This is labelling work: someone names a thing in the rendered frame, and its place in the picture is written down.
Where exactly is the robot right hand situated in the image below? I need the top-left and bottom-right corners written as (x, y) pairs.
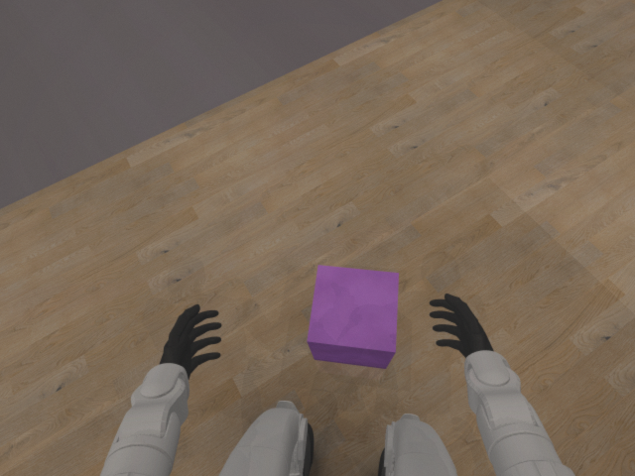
top-left (430, 294), bottom-right (493, 358)

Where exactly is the robot left hand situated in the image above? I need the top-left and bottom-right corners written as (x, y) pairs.
top-left (159, 304), bottom-right (221, 378)

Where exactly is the robot left shin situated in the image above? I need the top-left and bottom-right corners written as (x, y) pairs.
top-left (276, 401), bottom-right (305, 476)

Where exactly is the robot right thigh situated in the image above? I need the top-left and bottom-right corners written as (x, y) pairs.
top-left (384, 418), bottom-right (457, 476)

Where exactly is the carton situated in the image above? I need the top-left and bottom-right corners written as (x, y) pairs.
top-left (307, 265), bottom-right (399, 369)

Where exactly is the robot left forearm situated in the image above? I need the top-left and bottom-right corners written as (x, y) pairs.
top-left (100, 363), bottom-right (190, 476)

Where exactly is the robot right forearm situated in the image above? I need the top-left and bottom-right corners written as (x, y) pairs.
top-left (464, 350), bottom-right (575, 476)

